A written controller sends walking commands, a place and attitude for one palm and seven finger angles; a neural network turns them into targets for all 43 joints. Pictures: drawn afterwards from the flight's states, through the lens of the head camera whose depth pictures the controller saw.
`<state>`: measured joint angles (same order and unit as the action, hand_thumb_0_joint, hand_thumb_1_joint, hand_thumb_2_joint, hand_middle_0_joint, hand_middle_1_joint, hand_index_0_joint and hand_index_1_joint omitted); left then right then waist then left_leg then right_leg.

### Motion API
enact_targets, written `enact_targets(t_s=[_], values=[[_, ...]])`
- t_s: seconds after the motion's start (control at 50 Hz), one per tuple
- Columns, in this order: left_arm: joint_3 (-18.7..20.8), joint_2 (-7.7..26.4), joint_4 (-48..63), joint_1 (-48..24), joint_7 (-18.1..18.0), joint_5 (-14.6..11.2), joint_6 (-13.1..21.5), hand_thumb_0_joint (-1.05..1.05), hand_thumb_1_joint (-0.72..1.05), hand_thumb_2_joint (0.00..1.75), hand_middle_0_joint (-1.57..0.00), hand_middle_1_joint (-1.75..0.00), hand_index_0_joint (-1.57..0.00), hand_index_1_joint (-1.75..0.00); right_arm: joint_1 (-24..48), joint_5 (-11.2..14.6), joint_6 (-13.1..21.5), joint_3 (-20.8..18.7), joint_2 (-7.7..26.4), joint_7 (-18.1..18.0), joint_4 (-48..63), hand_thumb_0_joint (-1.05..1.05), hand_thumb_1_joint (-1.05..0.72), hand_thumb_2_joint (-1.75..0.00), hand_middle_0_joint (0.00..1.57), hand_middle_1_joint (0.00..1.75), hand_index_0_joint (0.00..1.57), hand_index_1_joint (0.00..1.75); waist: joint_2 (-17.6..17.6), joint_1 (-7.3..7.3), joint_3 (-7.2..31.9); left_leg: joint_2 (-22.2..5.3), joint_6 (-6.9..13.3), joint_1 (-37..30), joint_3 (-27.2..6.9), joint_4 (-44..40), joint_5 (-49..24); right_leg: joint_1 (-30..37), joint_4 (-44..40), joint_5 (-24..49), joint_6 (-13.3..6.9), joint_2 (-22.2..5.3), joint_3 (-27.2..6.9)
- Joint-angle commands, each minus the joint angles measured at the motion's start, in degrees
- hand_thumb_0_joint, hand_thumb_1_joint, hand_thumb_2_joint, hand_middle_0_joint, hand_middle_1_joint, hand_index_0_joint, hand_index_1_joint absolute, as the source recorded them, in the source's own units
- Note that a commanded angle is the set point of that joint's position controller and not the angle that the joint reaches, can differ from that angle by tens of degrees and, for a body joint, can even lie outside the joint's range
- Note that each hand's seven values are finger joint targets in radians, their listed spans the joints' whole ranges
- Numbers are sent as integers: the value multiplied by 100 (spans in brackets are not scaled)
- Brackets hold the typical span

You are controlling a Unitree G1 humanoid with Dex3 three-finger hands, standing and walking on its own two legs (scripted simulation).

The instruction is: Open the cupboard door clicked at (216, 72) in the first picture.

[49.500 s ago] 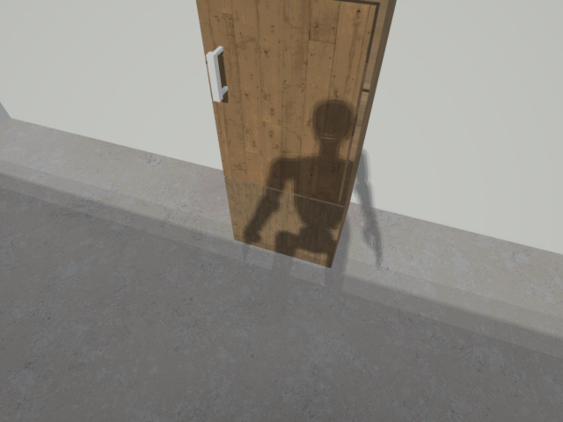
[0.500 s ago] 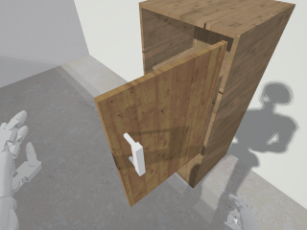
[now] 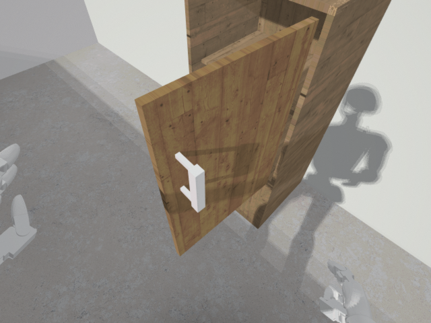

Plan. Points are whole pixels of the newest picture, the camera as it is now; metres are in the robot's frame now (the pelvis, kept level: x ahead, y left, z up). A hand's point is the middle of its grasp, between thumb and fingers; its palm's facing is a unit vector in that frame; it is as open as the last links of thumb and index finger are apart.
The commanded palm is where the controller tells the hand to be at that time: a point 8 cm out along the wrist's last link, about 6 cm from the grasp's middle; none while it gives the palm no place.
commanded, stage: step back with the hand held close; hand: left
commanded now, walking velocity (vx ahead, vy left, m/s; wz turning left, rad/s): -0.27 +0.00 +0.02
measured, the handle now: (190, 183) +0.35 +0.08 +0.06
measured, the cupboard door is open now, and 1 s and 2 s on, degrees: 86 86 86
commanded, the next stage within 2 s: stop stepping back and stand still in 0.58 s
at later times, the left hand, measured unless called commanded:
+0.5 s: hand out of the picture +0.10 +0.30 +0.16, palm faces +0.49 -0.76 -0.43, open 7.4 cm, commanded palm +0.02 +0.33 +0.18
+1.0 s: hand out of the picture -0.01 +0.25 +0.17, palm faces +0.44 -0.76 -0.48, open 7.4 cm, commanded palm -0.05 +0.28 +0.18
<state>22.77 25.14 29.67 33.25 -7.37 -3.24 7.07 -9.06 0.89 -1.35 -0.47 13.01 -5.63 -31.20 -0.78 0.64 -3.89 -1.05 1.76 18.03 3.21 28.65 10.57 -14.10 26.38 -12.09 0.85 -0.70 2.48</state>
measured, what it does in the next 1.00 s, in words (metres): walks backwards: left foot, then right foot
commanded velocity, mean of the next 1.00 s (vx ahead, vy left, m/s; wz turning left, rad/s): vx -0.13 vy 0.03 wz -0.03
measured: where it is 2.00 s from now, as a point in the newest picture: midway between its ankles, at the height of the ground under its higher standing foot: outside the picture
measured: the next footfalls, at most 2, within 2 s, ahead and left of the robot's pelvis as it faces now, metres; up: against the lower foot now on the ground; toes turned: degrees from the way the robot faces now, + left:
left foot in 0.42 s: +0.01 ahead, +0.11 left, +0.00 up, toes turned +4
right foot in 0.82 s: -0.22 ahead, -0.12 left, +0.00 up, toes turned +2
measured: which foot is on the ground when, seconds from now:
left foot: down 0.00-0.30, up 0.32-0.40, down 0.42-0.82, up 0.84-1.00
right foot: down 0.00-0.44, up 0.46-0.80, down 0.82-1.00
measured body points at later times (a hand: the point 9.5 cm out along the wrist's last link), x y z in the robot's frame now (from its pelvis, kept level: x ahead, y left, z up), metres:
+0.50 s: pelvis -0.10 +0.02 -0.01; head -0.06 +0.05 +0.44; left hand +0.07 +0.33 +0.18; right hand +0.09 -0.21 -0.09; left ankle -0.03 +0.10 -0.74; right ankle -0.04 -0.12 -0.71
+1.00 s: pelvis -0.19 -0.02 +0.00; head -0.21 -0.02 +0.45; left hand -0.04 +0.28 +0.20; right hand -0.06 -0.27 -0.10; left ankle -0.17 +0.09 -0.72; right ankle -0.28 -0.11 -0.74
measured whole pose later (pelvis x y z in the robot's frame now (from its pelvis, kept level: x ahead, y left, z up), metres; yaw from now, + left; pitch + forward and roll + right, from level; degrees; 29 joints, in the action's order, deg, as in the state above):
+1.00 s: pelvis -0.19 -0.02 +0.00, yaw +0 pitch +2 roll +1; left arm 24.7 25.0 29.0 35.5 -8.6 -2.9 10.8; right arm -16.3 0.3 4.6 0.5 13.1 -4.2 -38.7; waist 1.7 0.9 4.6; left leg -0.2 0.5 23.1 2.9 40.1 14.5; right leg -6.5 26.8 -22.0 -2.2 0.7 2.2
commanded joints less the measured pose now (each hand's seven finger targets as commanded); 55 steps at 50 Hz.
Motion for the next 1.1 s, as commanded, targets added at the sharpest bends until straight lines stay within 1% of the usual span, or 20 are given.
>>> enact_targets(t_s=[0.0,0.1,0.18,0.26,0.3,0.34,0.38,0.42,0.46,0.54,0.66,0.72,0.76,0.8,0.82,0.86,0.92,0.98,1.04,1.08], values=[[857,906,1289,-61,-196,12,484,0,90,90,-20,-30,-20,-30,464,-11,430,-240,702,-36,948,0,-90,-90,20,30,20,30,-475,14,971,-568,98,200,-744,-762,86,481,-27,434,-54,-207,-343],[931,788,1301,-162,-218,164,664,0,90,90,-20,-30,-20,-30,448,-41,646,-254,779,-12,970,0,-90,-90,20,30,20,30,-1052,36,742,-988,377,1936,-1308,-1685,2445,1410,991,-197,12,129,-185],[1087,884,1198,-184,-214,224,749,0,90,90,-20,-30,-20,-30,359,-53,766,-312,767,31,931,0,-90,-90,20,30,20,30,-819,28,680,-882,381,2166,-1236,-1362,2662,1327,876,-412,-81,157,-364],[830,836,1366,-271,-240,94,783,0,90,90,-20,-30,-20,-30,143,-50,802,-333,622,83,680,0,-90,-90,20,30,20,30,771,-94,833,79,-203,-251,-374,1205,1320,-1418,-1147,-2008,-700,-1016,-1652],[685,770,1374,-414,-315,116,748,0,90,90,-20,-30,-20,-30,152,-100,776,-288,549,97,481,0,-90,-90,20,30,20,30,893,-106,857,117,-216,-635,-369,2361,1130,-1921,-1314,-1404,-940,-1558,-1781],[779,865,1332,-597,-346,143,676,0,90,90,-20,-30,-20,-30,250,-115,782,-209,481,77,479,0,-90,-90,20,30,20,30,946,-124,743,-7,-161,-439,-408,1547,1078,-1519,-900,-450,-720,-1334,-1296],[856,1033,1466,-891,-358,124,671,0,90,90,-20,-30,-20,-30,432,-97,788,-191,624,-22,485,0,-90,-90,20,30,20,30,-56,-145,312,-197,-107,-220,-646,-395,688,-1296,-57,-364,-278,-633,-736],[1023,1030,1613,-926,-387,189,824,0,90,90,-20,-30,-20,-30,409,-161,933,-195,662,-63,567,0,-90,-90,20,30,20,30,-1740,11,599,-1608,462,824,-2281,-1504,-183,-371,2052,-1037,17,269,-230],[1119,1019,1534,-797,-355,193,941,0,90,90,-20,-30,-20,-30,236,-268,1096,-269,543,31,439,0,-90,-90,20,30,20,30,-1608,-75,962,-1943,751,882,-2592,-1879,613,-427,3741,-1748,-42,377,-654],[790,694,1772,-179,-316,87,828,0,90,90,-20,-30,-20,-30,137,-147,1190,-390,587,243,322,0,-90,-90,20,30,20,30,-902,-23,1540,-1505,653,-972,-1516,-998,-1918,-1124,3224,-1601,26,349,-453],[736,778,1725,-218,-291,-53,596,0,90,90,-20,-30,-20,-30,267,-182,1137,-292,584,265,268,0,-90,-90,20,30,20,30,-1293,-97,1497,-1321,413,-861,-1303,-1908,-139,-431,1921,-1863,-5,542,16],[948,939,1550,143,-309,-143,547,0,90,90,-20,-30,-20,-30,262,-150,1057,-225,513,240,389,0,-90,-90,20,30,20,30,-1543,-49,1556,-821,29,-605,-838,-2120,1126,465,289,-1760,-180,628,428],[1086,1129,1575,358,-254,-165,567,0,90,90,-20,-30,-20,-30,310,-120,935,-192,460,235,473,0,-90,-90,20,30,20,30,-853,-54,1412,-236,-326,-353,-212,-1208,1153,804,-1228,-1049,-413,267,254],[1258,1445,1605,385,-236,-210,623,0,90,90,-20,-30,-20,-30,446,-131,764,-114,385,236,446,0,-90,-90,20,30,20,30,900,23,1023,188,-354,-295,-193,1671,705,-757,-1947,-744,-875,-1612,-1639],[1460,1613,1620,192,-288,-215,661,0,90,90,-20,-30,-20,-30,507,-171,800,-82,468,212,433,0,-90,-90,20,30,20,30,782,40,874,127,-333,545,-408,2540,982,-707,-1745,339,-1027,-1998,-1798],[1149,1125,1136,102,-203,-138,600,0,90,90,-20,-30,-20,-30,167,1,910,-151,455,208,307,0,-90,-90,20,30,20,30,1006,-114,1002,8,-308,1252,-551,2708,670,319,-848,1823,-700,-1426,-1016],[872,897,626,-276,-239,-3,580,0,90,90,-20,-30,-20,-30,353,-27,944,-76,474,77,310,0,-90,-90,20,30,20,30,627,-99,679,-16,-151,787,-39,1228,519,627,-452,2968,-661,-1308,-837],[596,809,429,-902,-257,61,627,0,90,90,-20,-30,-20,-30,174,-51,1084,-148,610,6,143,0,-90,-90,20,30,20,30,394,-146,613,116,49,-379,143,-141,92,309,-108,2355,-356,-1119,-694],[549,840,684,-1085,-290,107,729,0,90,90,-20,-30,-20,-30,-16,-27,1112,-249,832,5,295,0,-90,-90,20,30,20,30,-573,-108,955,-782,554,-1420,-1080,-315,-1313,-415,1026,1024,138,-265,-306],[751,1077,859,-807,-291,139,761,0,90,90,-20,-30,-20,-30,-87,-130,1157,-159,686,42,240,0,-90,-90,20,30,20,30,-1027,-90,982,-1045,729,-1386,-1576,-435,-2256,-713,1134,-554,42,-43,-70]])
